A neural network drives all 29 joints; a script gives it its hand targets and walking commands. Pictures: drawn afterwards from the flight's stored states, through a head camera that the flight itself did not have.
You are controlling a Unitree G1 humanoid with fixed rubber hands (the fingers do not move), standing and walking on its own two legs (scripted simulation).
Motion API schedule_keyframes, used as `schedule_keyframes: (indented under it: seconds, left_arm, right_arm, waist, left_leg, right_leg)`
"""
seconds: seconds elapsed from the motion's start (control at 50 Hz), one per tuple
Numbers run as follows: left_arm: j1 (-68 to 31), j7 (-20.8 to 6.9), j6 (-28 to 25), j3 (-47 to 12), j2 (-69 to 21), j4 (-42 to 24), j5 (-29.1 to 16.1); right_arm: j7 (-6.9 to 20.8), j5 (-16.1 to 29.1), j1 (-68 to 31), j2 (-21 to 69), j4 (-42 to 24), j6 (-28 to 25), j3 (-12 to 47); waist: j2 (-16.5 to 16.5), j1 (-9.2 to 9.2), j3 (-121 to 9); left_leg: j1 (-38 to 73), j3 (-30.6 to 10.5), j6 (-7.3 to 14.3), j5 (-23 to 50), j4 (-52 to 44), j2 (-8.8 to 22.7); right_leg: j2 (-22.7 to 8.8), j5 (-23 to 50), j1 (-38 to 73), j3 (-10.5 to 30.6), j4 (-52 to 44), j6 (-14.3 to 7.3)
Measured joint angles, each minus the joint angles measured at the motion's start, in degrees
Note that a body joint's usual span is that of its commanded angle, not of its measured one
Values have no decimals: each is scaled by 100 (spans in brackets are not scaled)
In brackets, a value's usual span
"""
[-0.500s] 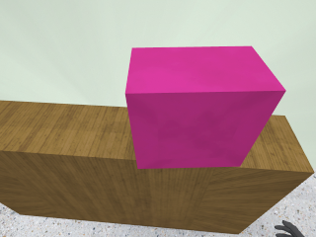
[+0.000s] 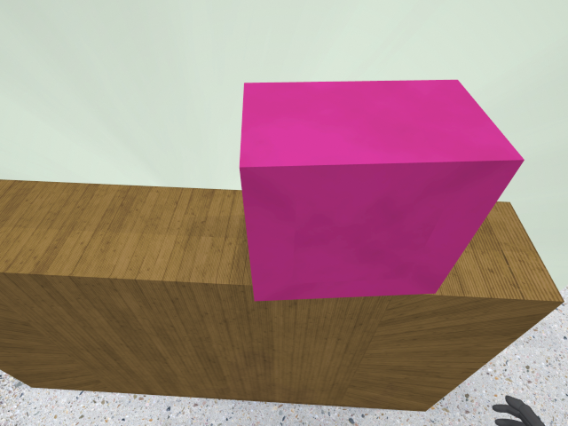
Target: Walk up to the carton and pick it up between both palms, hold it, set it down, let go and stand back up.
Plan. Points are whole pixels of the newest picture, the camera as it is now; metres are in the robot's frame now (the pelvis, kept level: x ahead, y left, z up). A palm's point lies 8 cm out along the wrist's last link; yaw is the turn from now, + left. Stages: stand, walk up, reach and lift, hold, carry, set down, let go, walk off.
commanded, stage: walk up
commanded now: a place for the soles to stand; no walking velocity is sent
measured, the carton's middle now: (348, 198) +0.42 -0.08 +0.11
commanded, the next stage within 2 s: reach and lift in 1.34 s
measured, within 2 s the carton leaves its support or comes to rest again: neither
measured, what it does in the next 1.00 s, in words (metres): steps on the spot: right foot, then left foot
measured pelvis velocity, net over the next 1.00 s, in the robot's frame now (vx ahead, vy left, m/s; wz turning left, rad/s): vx -0.01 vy -0.01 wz -0.08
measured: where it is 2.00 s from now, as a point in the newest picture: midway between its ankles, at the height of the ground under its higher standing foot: outside the picture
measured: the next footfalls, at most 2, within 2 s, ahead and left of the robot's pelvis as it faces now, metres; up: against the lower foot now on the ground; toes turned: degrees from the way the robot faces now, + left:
right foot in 0.10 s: +0.06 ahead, -0.14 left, +0.00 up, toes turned +3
left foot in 0.48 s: +0.06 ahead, +0.08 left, +0.00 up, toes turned -1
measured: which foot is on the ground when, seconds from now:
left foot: down 0.00-0.12, up 0.14-0.46, down 0.48-1.00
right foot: up 0.00-0.08, down 0.10-0.50, up 0.52-0.74, down 0.76-1.00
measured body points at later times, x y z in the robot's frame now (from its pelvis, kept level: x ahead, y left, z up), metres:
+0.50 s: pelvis +0.00 -0.01 +0.00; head +0.01 -0.02 +0.45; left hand +0.10 +0.31 -0.10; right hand +0.11 -0.34 -0.09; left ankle +0.02 +0.08 -0.72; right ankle +0.02 -0.14 -0.72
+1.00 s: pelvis -0.01 -0.01 +0.00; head +0.00 -0.01 +0.45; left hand +0.11 +0.31 -0.10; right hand +0.09 -0.34 -0.09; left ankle +0.02 +0.08 -0.72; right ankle +0.00 -0.14 -0.72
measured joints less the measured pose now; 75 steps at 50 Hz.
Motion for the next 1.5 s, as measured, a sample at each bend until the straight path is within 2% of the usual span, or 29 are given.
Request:
schedule_keyframes:
  seconds: [0.04, 0.08, 0.12, 0.22, 0.44, 0.48, 0.52, 0.6, 0.68, 0.72, 0.76, 0.84, 1.38, 1.4, 1.46, 1.5]
  left_arm:
    - [2, 0, -39, 0, 1, 0, 0]
    - [8, 0, -129, 0, 4, 16, 0]
    - [40, 0, -236, -1, -5, 56, 14]
    - [215, 0, -310, 0, -78, 87, 63]
    - [191, 0, -327, -1, -78, -215, 63]
    - [133, 0, -272, 0, -80, -225, 60]
    - [63, 0, -229, 0, -92, -225, 24]
    - [-56, 0, -186, 0, -83, -231, 6]
    - [-58, 0, -184, 0, -80, -173, -5]
    - [-38, 0, -184, 0, -79, -111, -5]
    - [-25, 0, -196, 0, -64, -64, -5]
    - [-29, 0, -227, 0, -63, -54, 2]
    - [-263, -34, -217, 0, -63, 84, 8]
    - [-275, -34, -108, -1, -65, 45, 3]
    - [-578, 0, 962, -2, -151, -414, 21]
    - [-865, 6, 1437, -2, -260, -777, 79]
  right_arm:
    - [25, 0, 0, 1, 0, 0, 3]
    - [61, 0, 1, 2, -1, 0, 18]
    - [88, 0, 0, 1, 1, 1, 41]
    - [130, 0, 0, -27, 0, 13, 59]
    - [144, 0, 1, -51, -2, 35, 49]
    - [120, 0, 1, -51, 9, 34, 52]
    - [96, 0, 0, -49, 34, 9, 82]
    - [72, 0, -1, -49, 40, -62, 91]
    - [72, 0, 0, -49, 41, -79, 124]
    - [72, 0, 0, -48, 41, -79, 145]
    - [72, 0, 0, -49, 41, -79, 160]
    - [82, 0, -1, -49, 41, -79, 163]
    - [140, 0, -1, -49, 42, -79, 211]
    - [161, -46, -37, -34, 162, -198, 157]
    - [318, -304, -362, 26, 1126, -897, -352]
    - [401, -352, -389, 28, 1319, -1114, -523]
  waist:
    - [-2, 2, -2]
    - [-8, 5, -8]
    - [5, 0, 15]
    - [46, 32, 42]
    - [54, 28, 165]
    - [43, 29, 166]
    - [-31, 27, 168]
    - [-80, 19, 169]
    - [-94, 20, 168]
    - [-97, 22, 166]
    - [-132, 21, 168]
    - [-116, 20, 168]
    - [-105, 20, 168]
    - [-104, 21, 168]
    - [-70, 19, 186]
    - [-41, 18, 191]
  left_leg:
    - [-1, 31, -37, 2, 0, -1]
    - [-5, 47, -87, 0, 5, -3]
    - [-14, 42, -156, -39, 95, 8]
    - [-111, 42, -159, -435, 577, 21]
    - [-43, 37, -159, -441, 361, 22]
    - [139, 38, -159, -182, -203, 23]
    - [145, 83, -160, 214, -248, 8]
    - [141, 83, -140, 174, -249, 41]
    - [103, 95, -127, 175, -249, 41]
    - [101, 121, -127, 175, -248, 39]
    - [97, 166, -140, 172, -231, 8]
    - [73, 171, -162, 165, -220, 12]
    - [80, 170, -162, 235, -236, 18]
    - [78, 170, -165, 235, -236, 18]
    - [70, 170, -187, 235, -232, 18]
    - [68, 170, -187, 235, -227, 18]
  right_leg:
    - [-45, -2, 25, -1, -99, 0]
    - [-89, 75, 211, -10, -629, 0]
    - [-97, 544, 367, -22, -1034, -10]
    - [-66, 581, 371, 99, -1020, -152]
    - [-50, 594, 355, 253, -1021, -154]
    - [-13, 595, 352, 256, -1021, -118]
    - [-16, 598, 358, 317, -1021, -113]
    - [36, 100, 340, 322, -826, -113]
    - [-4, 37, 348, 312, -813, -112]
    - [-40, 193, 397, 276, -924, -112]
    - [-109, 782, 471, 275, -1093, -113]
    - [-113, 529, 472, 278, -1095, -52]
    - [-106, 570, 471, 279, -1095, -50]
    - [-106, 569, 470, 278, -1095, -50]
    - [-115, 566, 466, 268, -1094, -50]
    - [-119, 566, 466, 263, -1089, -50]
